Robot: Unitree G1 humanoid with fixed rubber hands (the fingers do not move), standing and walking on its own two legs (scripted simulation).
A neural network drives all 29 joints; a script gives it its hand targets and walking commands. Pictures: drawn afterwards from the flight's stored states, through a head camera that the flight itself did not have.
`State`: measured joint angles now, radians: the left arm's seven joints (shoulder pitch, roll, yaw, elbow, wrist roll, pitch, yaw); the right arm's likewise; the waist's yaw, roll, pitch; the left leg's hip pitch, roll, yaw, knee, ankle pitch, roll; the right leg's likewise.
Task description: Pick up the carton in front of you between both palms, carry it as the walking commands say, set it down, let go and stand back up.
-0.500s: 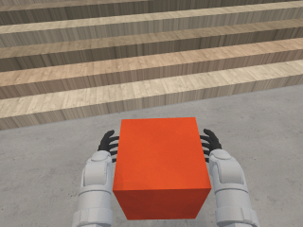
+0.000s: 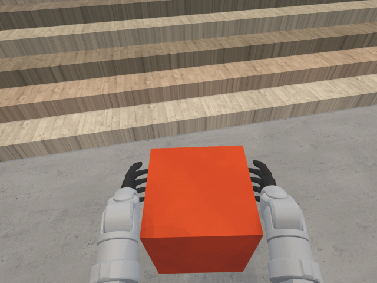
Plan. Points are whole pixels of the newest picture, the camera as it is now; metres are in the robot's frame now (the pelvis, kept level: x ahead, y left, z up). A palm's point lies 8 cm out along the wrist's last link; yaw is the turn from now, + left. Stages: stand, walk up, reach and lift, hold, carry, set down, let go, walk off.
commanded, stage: hold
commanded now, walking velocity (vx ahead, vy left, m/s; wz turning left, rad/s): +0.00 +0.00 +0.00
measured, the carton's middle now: (198, 212) +0.29 +0.00 -0.02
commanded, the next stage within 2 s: carry in 0.38 s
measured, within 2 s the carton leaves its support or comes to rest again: neither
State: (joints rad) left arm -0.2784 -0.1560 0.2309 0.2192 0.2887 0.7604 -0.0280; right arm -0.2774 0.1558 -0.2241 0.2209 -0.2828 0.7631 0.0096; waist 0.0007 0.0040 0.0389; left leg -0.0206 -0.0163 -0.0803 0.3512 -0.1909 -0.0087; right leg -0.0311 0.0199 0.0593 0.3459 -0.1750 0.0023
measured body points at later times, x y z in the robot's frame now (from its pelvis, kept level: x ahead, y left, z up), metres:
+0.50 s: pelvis +0.01 +0.00 +0.00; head -0.03 +0.01 +0.44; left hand +0.31 +0.15 +0.05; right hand +0.31 -0.15 +0.05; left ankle +0.01 +0.13 -0.74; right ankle +0.02 -0.12 -0.74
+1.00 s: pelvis +0.20 +0.00 +0.00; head +0.19 +0.00 +0.45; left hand +0.46 +0.16 +0.08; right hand +0.48 -0.14 +0.08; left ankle +0.16 +0.12 -0.68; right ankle +0.16 -0.08 -0.75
